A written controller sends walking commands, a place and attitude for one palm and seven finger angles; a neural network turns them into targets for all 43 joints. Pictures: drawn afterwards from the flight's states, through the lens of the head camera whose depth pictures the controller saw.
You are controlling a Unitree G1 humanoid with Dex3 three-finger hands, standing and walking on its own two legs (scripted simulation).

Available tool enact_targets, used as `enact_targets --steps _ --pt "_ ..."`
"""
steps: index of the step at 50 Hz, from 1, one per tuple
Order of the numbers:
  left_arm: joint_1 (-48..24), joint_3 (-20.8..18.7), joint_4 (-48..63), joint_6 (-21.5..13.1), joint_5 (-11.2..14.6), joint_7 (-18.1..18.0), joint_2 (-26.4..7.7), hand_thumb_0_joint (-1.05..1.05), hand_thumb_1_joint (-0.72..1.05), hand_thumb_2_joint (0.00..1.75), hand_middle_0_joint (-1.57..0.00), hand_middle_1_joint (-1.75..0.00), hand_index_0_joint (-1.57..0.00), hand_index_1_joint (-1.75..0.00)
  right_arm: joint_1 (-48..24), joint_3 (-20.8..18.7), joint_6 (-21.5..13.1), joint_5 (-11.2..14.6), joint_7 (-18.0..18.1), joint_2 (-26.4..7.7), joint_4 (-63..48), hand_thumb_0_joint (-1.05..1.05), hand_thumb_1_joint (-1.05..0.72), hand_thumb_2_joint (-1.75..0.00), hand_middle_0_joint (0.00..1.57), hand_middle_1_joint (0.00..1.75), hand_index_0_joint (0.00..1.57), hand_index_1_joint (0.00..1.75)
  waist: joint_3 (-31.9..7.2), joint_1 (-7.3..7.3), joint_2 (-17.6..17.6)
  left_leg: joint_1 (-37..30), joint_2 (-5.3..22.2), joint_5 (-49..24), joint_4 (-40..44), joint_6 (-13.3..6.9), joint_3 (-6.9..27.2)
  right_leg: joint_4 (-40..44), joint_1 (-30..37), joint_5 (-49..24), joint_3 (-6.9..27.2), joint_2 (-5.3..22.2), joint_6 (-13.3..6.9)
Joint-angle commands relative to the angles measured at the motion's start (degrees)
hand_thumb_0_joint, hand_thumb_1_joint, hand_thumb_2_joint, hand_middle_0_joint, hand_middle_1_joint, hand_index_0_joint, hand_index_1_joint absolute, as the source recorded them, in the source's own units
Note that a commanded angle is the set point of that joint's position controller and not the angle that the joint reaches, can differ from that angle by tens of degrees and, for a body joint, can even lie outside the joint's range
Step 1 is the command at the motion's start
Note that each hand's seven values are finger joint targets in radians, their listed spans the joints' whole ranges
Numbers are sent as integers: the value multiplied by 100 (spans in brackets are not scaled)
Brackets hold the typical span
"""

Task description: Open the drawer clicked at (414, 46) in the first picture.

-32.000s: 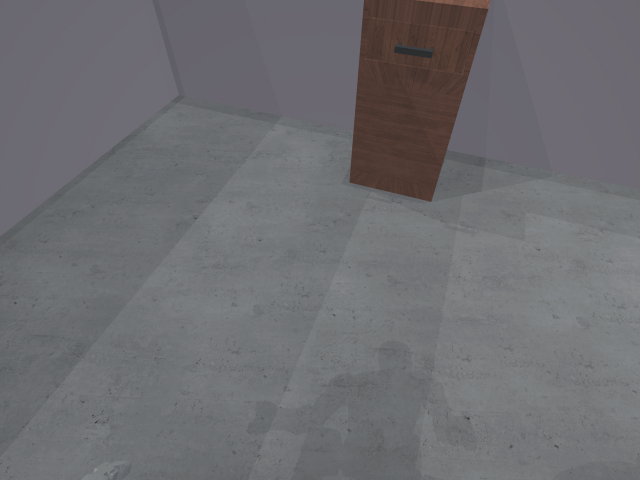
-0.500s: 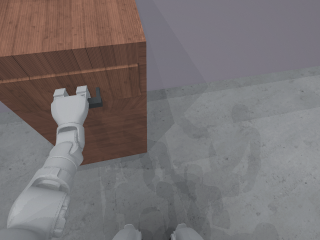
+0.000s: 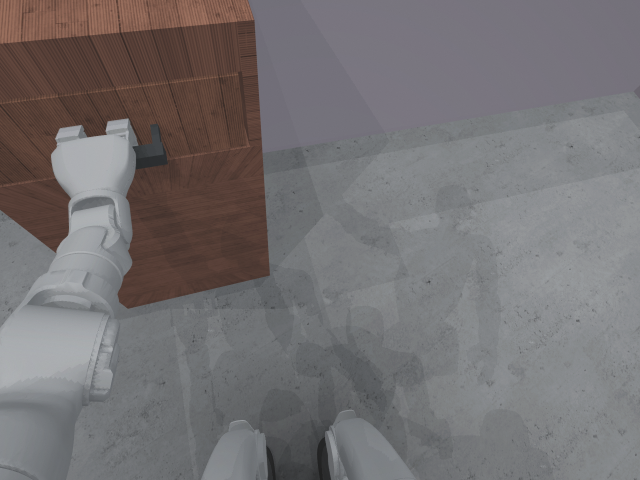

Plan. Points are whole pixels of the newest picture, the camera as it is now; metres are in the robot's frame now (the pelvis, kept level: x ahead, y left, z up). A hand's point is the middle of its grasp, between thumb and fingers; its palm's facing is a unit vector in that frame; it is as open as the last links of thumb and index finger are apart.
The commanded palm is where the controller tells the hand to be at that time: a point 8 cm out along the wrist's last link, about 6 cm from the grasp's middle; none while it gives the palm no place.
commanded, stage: pull the drawer open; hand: left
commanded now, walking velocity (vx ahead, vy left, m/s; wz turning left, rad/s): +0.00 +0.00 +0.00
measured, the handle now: (111, 149) +0.55 +0.22 +0.00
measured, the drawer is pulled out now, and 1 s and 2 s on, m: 0.00 0.00 0.01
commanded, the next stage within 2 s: none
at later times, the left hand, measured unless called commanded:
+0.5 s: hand (113, 189) +0.51 +0.22 -0.02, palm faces -0.06 +0.00 -1.00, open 5.4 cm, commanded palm +0.48 +0.21 +0.03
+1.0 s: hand (112, 188) +0.51 +0.23 -0.02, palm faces -0.02 -0.01 -1.00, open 5.3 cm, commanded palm +0.50 +0.22 +0.03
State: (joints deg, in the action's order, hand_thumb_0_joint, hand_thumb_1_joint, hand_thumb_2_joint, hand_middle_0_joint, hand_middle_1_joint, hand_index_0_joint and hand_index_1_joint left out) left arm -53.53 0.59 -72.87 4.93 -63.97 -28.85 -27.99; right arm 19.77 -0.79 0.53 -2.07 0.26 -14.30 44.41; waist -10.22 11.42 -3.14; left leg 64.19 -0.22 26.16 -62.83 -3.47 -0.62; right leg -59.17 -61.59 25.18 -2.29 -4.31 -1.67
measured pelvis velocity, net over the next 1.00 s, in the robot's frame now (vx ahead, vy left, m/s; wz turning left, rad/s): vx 0.04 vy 0.01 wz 0.01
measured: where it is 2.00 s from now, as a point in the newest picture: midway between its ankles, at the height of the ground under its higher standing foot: outside the picture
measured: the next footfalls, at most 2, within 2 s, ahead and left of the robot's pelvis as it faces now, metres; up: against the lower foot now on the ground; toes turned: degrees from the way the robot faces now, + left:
none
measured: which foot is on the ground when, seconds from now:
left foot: down 0.00-1.00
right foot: down 0.00-1.00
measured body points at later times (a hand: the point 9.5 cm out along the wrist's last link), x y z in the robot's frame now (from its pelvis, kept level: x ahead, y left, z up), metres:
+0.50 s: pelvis -0.01 +0.00 +0.00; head +0.14 +0.02 +0.42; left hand +0.50 +0.22 +0.03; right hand -0.01 -0.27 -0.12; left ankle +0.02 +0.08 -0.65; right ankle +0.02 -0.11 -0.65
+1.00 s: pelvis +0.04 +0.01 +0.01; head +0.17 +0.03 +0.44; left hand +0.51 +0.22 +0.03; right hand +0.08 -0.26 -0.12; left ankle +0.02 +0.08 -0.65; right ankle +0.02 -0.11 -0.65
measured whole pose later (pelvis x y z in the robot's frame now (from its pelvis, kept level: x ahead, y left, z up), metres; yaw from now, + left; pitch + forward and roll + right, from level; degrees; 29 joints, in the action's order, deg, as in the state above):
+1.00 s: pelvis +0.04 +0.01 +0.01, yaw +1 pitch +27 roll -3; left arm -46.2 2.9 -65.8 5.8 -64.4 -32.2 -21.7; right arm 15.8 -2.1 2.2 -2.3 0.0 -13.4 44.0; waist -11.7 7.1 -2.5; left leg 58.4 -1.0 28.6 -60.0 -3.7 -0.5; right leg -56.2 -55.6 27.7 -1.9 -3.8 -1.2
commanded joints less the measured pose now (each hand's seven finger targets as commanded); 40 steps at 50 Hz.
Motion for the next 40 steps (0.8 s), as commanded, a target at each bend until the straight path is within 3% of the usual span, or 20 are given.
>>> enact_targets --steps 1,2,5,8,10,12,14,20,23,26,28,30,31,33,36,38,39,40 --pt "-2774 -213 942 97 -63 -228 -1648 0 90 90 -40 -135 -40 -135 847 -284 -200 16 75 -1068 -225 0 -90 -90 20 30 20 30 -2689 -4 -567 -2017 33 -1230 669 140 396 708 932 -888 168 18 9" --pt "-2821 -109 963 96 -55 -229 -1492 0 90 90 -40 -135 -40 -135 870 -300 -231 13 69 -1066 -215 0 -90 -90 20 30 20 30 -2682 35 -562 -2007 38 -1141 671 138 407 712 875 -817 158 16 5" --pt "-2948 -138 897 153 -47 -229 -1551 0 90 90 -40 -135 -40 -135 920 -302 -286 18 58 -1099 -144 0 -90 -90 20 30 20 30 -2713 69 -624 -2076 63 -1098 700 155 462 690 758 -735 129 14 -5" --pt "-2952 -31 732 231 -49 -201 -1453 0 90 90 -40 -135 -40 -135 969 -289 -326 29 73 -1111 -119 0 -90 -90 20 30 20 30 -2547 121 -561 -1997 70 -908 716 148 495 695 581 -588 101 15 0" --pt "-3165 50 829 240 -26 -178 -1341 0 90 90 -40 -135 -40 -135 983 -304 -359 22 74 -1100 -104 0 -90 -90 20 30 20 30 -2675 183 -641 -2133 84 -956 702 150 520 694 511 -610 100 17 -1" --pt "-3130 -112 831 255 -6 -150 -1594 0 90 90 -40 -135 -40 -135 1004 -286 -356 25 95 -1123 -94 0 -90 -90 20 30 20 30 -2775 140 -647 -2112 85 -1008 670 137 503 674 587 -661 116 23 5" --pt "-3140 -96 856 265 21 -101 -1598 0 90 90 -40 -135 -40 -135 1020 -264 -351 29 106 -1100 -119 0 -90 -90 20 30 20 30 -2724 151 -583 -2048 74 -1063 650 119 464 704 695 -725 121 16 17" --pt "-2335 -160 868 216 148 105 -1504 0 90 90 -40 -135 -40 -135 926 -239 -270 64 104 -1057 -267 0 -90 -90 20 30 20 30 -2704 -69 -478 -2170 64 -1320 724 129 429 733 986 -931 116 8 11" --pt "-1822 -120 963 145 184 154 -1341 0 90 90 -40 -135 -40 -135 850 -238 -241 71 124 -1007 -363 0 -90 -90 20 30 20 30 -2575 -176 -384 -2152 57 -1457 718 119 355 754 1112 -1108 131 5 26" --pt "-1393 -169 1224 34 195 162 -1219 0 90 90 -40 -135 -40 -135 828 -279 -206 77 114 -967 -420 0 -90 -90 20 30 20 30 -2795 -340 -374 -2374 66 -1823 711 144 336 700 1276 -1419 122 9 17" --pt "-1089 -98 1286 23 196 128 -1004 0 90 90 -40 -135 -40 -135 791 -305 -173 72 102 -938 -453 0 -90 -90 20 30 20 30 -2607 -370 -255 -2363 61 -1977 712 141 284 731 1359 -1599 135 3 30" --pt "-750 -246 1489 -13 217 74 -1014 0 90 90 -40 -135 -40 -135 764 -351 -130 60 66 -936 -456 0 -90 -90 20 30 20 30 -2928 -536 -319 -2640 66 -2400 698 177 286 684 1518 -1896 146 -2 3" --pt "-623 -113 1538 -4 206 43 -804 0 90 90 -40 -135 -40 -135 781 -360 -114 68 59 -901 -471 0 -90 -90 20 30 20 30 -2840 -504 -217 -2647 78 -2554 697 172 273 684 1554 -2040 122 -3 13" --pt "-309 -210 1619 27 220 -23 -809 0 90 90 -40 -135 -40 -135 739 -389 -61 63 35 -901 -455 0 -90 -90 20 30 20 30 -2738 -582 -69 -2628 67 -2749 700 168 229 721 1734 -2301 161 -7 25" --pt "-8 -266 1885 76 197 -101 -752 0 90 90 -40 -135 -40 -135 706 -440 22 63 1 -884 -453 0 -90 -90 20 30 20 30 -2903 -691 -142 -2950 101 -3405 720 210 232 712 1885 -2694 167 -3 21" --pt "133 0 1935 155 174 -131 -359 0 90 90 -40 -135 -40 -135 674 -475 62 69 -21 -842 -459 0 -90 -90 20 30 20 30 -2685 -607 -67 -3065 125 -3654 740 214 227 789 1852 -2820 147 -10 33" --pt "167 -123 2035 182 188 -159 -465 0 90 90 -40 -135 -40 -135 682 -486 94 72 -39 -860 -444 0 -90 -90 20 30 20 30 -2711 -666 -81 -3136 142 -3776 785 235 249 794 1920 -2860 143 -5 28" --pt "254 -88 2166 197 236 -155 -359 0 90 90 -40 -135 -40 -135 649 -512 106 58 -52 -858 -453 0 -90 -90 20 30 20 30 -2841 -685 -197 -3307 146 -4066 766 242 243 792 1964 -3031 154 -7 17"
